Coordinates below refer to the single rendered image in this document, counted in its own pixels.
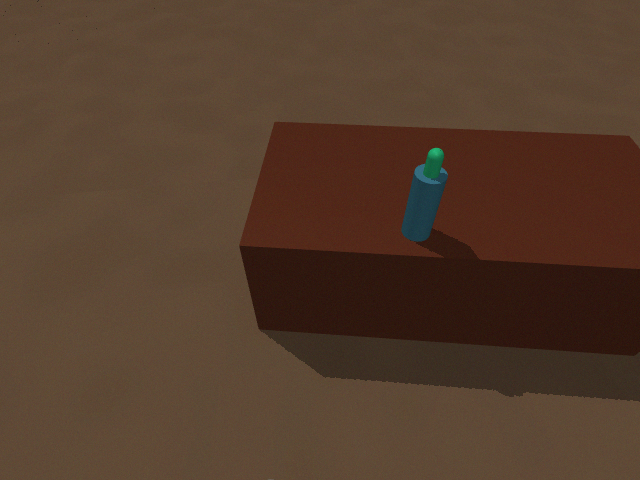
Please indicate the bottle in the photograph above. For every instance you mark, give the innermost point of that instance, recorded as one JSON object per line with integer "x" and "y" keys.
{"x": 426, "y": 190}

